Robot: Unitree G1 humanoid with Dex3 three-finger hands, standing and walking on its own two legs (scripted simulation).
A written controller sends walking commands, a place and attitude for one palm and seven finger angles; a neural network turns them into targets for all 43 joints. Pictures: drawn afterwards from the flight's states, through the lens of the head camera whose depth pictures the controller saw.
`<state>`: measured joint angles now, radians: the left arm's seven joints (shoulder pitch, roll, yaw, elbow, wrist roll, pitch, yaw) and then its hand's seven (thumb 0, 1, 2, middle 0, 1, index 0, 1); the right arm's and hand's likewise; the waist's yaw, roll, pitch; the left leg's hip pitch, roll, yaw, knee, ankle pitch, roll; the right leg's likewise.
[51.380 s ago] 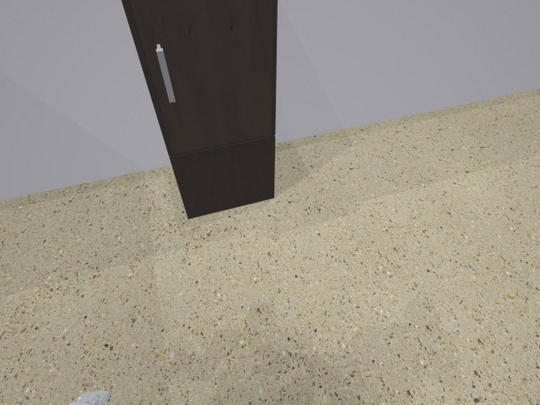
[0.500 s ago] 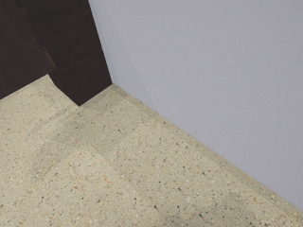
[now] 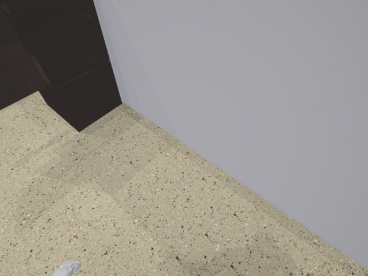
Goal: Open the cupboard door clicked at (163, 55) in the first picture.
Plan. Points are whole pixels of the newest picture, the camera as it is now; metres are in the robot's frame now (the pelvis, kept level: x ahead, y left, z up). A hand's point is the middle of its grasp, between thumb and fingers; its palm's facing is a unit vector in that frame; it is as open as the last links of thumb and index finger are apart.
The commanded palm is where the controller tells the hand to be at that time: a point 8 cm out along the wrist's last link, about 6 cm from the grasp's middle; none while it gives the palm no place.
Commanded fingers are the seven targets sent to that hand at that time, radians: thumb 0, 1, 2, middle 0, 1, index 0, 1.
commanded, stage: relax the arm and regain balance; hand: left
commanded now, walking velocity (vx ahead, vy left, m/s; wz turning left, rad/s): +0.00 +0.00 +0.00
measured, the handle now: out of the picture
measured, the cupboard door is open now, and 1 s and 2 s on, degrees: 90 90 90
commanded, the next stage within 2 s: stand and wait in 0.34 s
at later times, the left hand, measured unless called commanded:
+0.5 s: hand out of the picture +0.12 +0.26 -0.16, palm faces -0.04 -0.95 -0.32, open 16.2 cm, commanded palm none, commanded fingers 0.00 -0.50 0.30 -0.15 -0.30 -0.15 -0.30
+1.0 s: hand out of the picture +0.08 +0.27 -0.15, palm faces -0.04 -0.94 -0.33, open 16.2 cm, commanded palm none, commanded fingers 0.00 -0.50 0.30 -0.15 -0.30 -0.15 -0.30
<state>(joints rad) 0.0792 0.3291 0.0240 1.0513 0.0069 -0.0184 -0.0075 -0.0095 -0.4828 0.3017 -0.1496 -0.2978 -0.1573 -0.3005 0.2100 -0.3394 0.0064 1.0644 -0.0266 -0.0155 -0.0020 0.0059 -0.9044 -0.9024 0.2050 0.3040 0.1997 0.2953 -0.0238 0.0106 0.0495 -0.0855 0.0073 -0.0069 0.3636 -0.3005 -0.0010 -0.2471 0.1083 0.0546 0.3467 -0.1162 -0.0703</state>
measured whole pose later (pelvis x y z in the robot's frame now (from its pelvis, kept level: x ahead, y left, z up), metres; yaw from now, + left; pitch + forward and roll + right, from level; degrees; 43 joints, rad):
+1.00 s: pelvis -0.01 +0.02 +0.00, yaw +0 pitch -1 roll +0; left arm 0.11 0.35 0.00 1.09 0.01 -0.01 -0.01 -0.01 -0.48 0.30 -0.15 -0.30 -0.16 -0.30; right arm 0.16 -0.35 0.02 1.10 -0.02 -0.02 0.00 0.01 -0.90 -0.90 0.21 0.30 0.20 0.30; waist -0.01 -0.01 0.05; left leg -0.02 -0.02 0.01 0.32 -0.27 0.02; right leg -0.20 0.08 0.07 0.35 -0.11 -0.04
